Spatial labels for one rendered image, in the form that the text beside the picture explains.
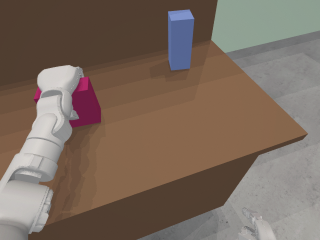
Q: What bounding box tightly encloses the table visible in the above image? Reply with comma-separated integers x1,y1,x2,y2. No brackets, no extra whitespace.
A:
0,0,308,240

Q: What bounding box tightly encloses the left robot hand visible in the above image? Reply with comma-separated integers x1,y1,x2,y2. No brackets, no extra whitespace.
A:
37,65,84,120

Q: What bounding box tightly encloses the robot left forearm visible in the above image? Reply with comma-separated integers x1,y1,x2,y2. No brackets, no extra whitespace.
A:
0,87,73,194

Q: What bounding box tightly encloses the robot left upper arm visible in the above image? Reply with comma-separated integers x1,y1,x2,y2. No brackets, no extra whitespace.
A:
0,179,54,240

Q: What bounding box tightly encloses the sponge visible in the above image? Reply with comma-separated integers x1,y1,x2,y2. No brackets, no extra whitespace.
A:
34,76,101,128

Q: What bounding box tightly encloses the right robot hand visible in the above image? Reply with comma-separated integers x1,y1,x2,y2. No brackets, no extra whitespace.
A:
238,207,276,240

